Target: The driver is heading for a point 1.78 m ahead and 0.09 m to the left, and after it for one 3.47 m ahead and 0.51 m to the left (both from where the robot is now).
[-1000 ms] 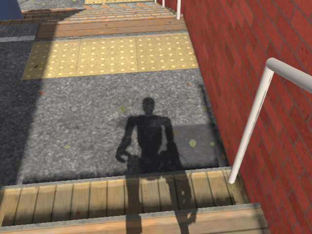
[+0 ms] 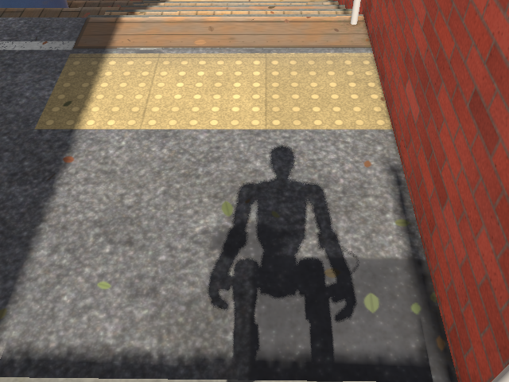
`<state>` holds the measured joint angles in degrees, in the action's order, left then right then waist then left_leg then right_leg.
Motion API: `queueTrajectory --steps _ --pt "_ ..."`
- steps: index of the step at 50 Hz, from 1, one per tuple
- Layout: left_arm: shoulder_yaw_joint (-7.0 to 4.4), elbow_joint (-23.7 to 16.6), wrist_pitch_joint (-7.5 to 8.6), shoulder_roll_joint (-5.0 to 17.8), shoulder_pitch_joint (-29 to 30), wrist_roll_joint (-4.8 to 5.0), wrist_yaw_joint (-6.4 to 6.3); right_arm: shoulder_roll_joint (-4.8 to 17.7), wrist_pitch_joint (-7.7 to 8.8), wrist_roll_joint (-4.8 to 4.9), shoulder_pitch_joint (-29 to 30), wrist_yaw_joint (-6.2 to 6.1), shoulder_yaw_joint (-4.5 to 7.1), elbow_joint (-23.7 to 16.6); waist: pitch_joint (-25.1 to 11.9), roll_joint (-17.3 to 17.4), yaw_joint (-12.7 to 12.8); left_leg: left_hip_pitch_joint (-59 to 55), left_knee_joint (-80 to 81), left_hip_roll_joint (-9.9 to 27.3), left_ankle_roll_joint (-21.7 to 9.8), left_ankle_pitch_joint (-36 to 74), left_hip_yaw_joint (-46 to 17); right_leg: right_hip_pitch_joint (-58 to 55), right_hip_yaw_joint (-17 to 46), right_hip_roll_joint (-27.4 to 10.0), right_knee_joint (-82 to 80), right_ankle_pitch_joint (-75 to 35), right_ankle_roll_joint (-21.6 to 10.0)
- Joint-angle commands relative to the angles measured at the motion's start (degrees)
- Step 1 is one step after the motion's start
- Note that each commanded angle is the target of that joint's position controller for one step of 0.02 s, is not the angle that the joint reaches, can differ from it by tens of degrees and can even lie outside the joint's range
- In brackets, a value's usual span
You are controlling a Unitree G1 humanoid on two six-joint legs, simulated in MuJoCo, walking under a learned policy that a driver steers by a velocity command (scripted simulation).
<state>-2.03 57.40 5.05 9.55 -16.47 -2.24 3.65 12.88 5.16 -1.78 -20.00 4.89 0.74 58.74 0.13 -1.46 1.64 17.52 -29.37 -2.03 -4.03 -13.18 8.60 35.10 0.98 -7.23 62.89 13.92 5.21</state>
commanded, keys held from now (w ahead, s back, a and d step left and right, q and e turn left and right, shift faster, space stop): no key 1.00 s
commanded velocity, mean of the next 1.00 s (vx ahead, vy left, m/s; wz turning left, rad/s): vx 0.02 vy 0.00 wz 0.00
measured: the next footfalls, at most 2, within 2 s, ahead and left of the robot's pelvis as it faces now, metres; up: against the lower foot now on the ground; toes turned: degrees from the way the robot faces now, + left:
right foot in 0.04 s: +0.08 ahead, -0.15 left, +0.00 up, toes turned -4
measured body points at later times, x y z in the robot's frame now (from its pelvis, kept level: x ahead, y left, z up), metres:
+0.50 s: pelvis +0.05 -0.01 +0.00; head +0.07 -0.02 +0.45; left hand +0.14 +0.23 -0.14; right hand +0.11 -0.27 -0.15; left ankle +0.03 +0.09 -0.73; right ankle +0.04 -0.14 -0.73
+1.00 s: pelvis +0.06 -0.01 +0.00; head +0.08 -0.01 +0.45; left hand +0.09 +0.22 -0.16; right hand +0.07 -0.25 -0.16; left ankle +0.03 +0.09 -0.73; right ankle +0.04 -0.14 -0.73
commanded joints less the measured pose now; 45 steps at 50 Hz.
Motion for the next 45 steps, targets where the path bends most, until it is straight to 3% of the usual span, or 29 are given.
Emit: queueTrajectory --steps 1,2,3,4,5,6,7,8,9,11,15,27,45 --pt "-0.15 3.71 0.35 0.5 -17.61 0.34 1.22 9.11 1.08 0.94 11.48 1.24 1.62 -6.23 -1.69 3.55 8.1 16.42 4.62 13.17 -8.15 30.76 -7.76 -28.67 -1.81 1.46 -16.23 -10.21 0.68" --pt "-0.3 4.59 0.71 0.94 -19.04 0.76 0.98 6.54 0.02 1.55 10.47 2.6 0.87 -5.76 -1.83 1.05 7.87 15.51 1.19 12.53 -6.15 25.65 -8.71 -31.61 -1.41 1.76 -18.65 -14.39 -0.34" --pt "-0.22 2.54 1.09 3.49 -13.04 1.87 0.91 4.74 -0.92 3.94 5.93 3.19 1.05 -5.07 -1.78 -4.47 4.0 8.7 0.58 9.25 -2.12 10.77 -7.52 -27.72 -0.25 0.12 -29.38 -22.8 -2.09" --pt "-0.6 0.02 1.12 8.15 -2.84 2.01 1.02 7.51 -1.89 4.35 -4.11 2.14 3.22 -3.41 -0.18 -8.07 -5.04 4.01 1.9 4.82 0.05 -3.8 -4.23 -23.22 1.29 -0.68 -33.3 -19.12 -6.44" --pt "-1.07 -1.65 0.75 9.75 1.58 1.47 1.26 9.07 -2.46 3.91 -4.9 0.87 4.01 -2.61 0.21 -6.81 -5.63 3.18 2.28 2.96 1.06 -11.5 -3.28 -22.78 0.44 0.0 -35.5 -8.85 -7.84" --pt "-1.09 -1.41 0.48 8.59 3.09 1.87 1.64 7.69 -2.64 2.72 -0.99 -0.05 3.99 -3.9 2.42 -6.87 -4.9 1.54 1.84 1.52 2.21 -15.16 -0.56 -16.37 2.17 0.22 -38.59 7.1 -7.88" --pt "-0.82 -1.23 0.33 6.88 3.6 2.57 1.84 6.1 -2.6 1.93 2.07 -0.48 3.91 -3.81 5.08 -4.61 -4.09 0.08 1.64 1.71 2.08 -14.78 -0.01 -13.22 2.75 0.78 -40.43 11.81 -7.2" --pt "-1.06 -0.96 0.1 6.91 3.71 3.06 1.94 5.14 -2.3 2.25 1.74 -0.72 3.75 -3.03 5.69 -3.19 -4.36 -0.49 2.87 2.08 1.66 -11.98 -0.78 -13.87 1.92 1.14 -39.47 9.56 -6.96" --pt "-1.43 -0.81 -0.21 6.61 2.85 2.99 1.86 4.84 -1.68 3.26 1.72 -0.6 3.86 -2.27 4.47 -2.35 -3.48 -0.71 3.99 2.55 1.04 -8.28 -1.87 -16.6 0.56 1.89 -37.88 4.69 -6.83" --pt "-1.57 0.22 -0.14 5.02 1.2 2.3 1.63 4.15 -1.17 3.28 3.22 -0.45 4.04 -2.31 1.28 -1.2 -2.38 -2.96 3.38 2.84 0.7 2.61 -2.04 -20.16 -1.79 3.11 -34.9 -5.27 -6.71" --pt "-2.25 0.07 -0.67 6.45 2.15 2.01 0.81 5.87 -0.86 2.83 4.92 -0.77 5.12 -2.04 -1.4 -0.28 -1.88 -4.96 1.34 3.22 1.55 12.71 -2.05 -22.19 -3.71 4.09 -32.45 -14.13 -6.51" --pt "-3.01 1.46 -1.01 6.98 5.28 1.78 -0.06 5.29 -1.0 2.3 5.9 -1.05 6.28 0.41 -0.51 1.14 -2.26 -5.09 -0.2 4.21 1.85 12.92 -3.0 -21.58 -5.1 5.2 -31.79 -10.73 -6.06" --pt "-2.34 4.93 -1.24 5.45 2.03 1.61 -0.25 3.77 -1.3 1.96 3.53 -0.91 6.38 3.79 1.91 1.64 -2.81 -5.39 0.02 4.26 1.66 8.7 -3.64 -20.16 -5.77 5.66 -32.42 -5.76 -5.87"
